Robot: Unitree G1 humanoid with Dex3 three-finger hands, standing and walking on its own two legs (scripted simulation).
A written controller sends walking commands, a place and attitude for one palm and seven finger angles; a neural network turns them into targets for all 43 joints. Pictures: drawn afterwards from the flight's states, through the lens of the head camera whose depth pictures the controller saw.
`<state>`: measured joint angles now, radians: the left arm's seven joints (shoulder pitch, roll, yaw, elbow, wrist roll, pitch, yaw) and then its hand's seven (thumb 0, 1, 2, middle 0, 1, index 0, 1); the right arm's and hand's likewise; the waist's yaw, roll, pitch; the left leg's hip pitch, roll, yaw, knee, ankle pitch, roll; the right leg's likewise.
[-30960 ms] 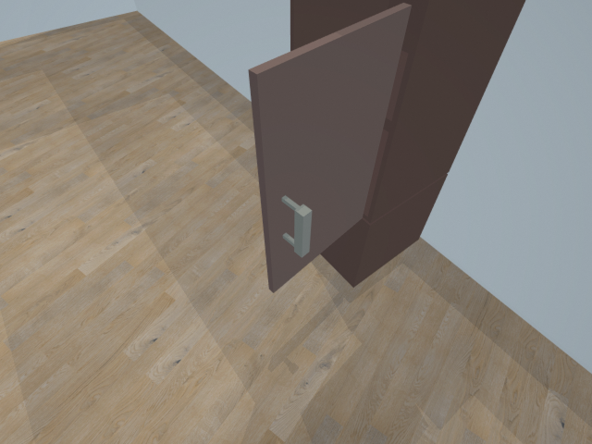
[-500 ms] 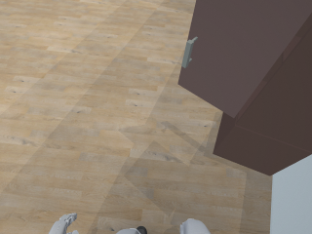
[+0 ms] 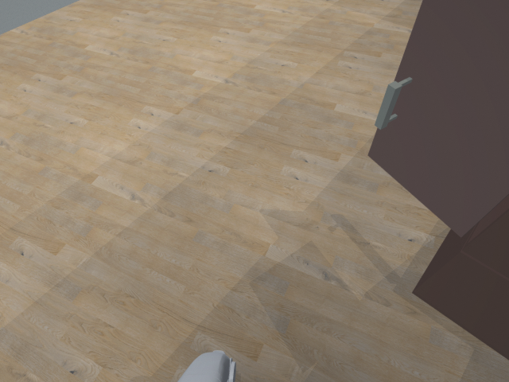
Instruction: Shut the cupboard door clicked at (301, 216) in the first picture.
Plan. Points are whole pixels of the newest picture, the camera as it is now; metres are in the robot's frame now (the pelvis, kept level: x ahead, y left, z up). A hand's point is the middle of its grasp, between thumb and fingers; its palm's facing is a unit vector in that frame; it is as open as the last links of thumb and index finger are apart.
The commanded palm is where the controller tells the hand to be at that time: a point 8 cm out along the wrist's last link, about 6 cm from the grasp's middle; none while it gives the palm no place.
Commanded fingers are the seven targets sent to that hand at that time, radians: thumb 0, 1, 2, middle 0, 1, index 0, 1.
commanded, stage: walk to a spot facing it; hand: left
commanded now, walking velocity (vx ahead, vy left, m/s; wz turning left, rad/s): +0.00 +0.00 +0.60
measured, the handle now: (393, 103) +0.76 -0.34 -0.09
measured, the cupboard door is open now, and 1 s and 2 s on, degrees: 73 73 73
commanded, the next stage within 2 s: turn to face it in 1.84 s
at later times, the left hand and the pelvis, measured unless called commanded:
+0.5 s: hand out of the picture +0.04 +0.26 -0.17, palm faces +0.32 -0.91 -0.27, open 7.4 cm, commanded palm none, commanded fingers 0.00 0.90 0.90 -0.20 -0.30 -0.20 -0.30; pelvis +0.02 +0.02 +0.00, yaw +17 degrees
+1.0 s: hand out of the picture -0.01 +0.20 -0.18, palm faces +0.61 -0.76 -0.22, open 7.4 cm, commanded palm none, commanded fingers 0.00 0.90 0.90 -0.20 -0.30 -0.20 -0.30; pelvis +0.05 +0.00 -0.01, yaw +38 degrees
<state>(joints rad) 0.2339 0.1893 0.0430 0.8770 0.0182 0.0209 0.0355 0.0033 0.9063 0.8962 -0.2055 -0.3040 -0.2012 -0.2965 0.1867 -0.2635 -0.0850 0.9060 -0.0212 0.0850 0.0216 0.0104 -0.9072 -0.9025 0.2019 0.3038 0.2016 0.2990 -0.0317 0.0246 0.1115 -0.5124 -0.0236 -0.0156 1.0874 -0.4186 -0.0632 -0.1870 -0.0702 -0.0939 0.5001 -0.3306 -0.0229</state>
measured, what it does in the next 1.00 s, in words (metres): steps on the spot, turning left: left foot, then right foot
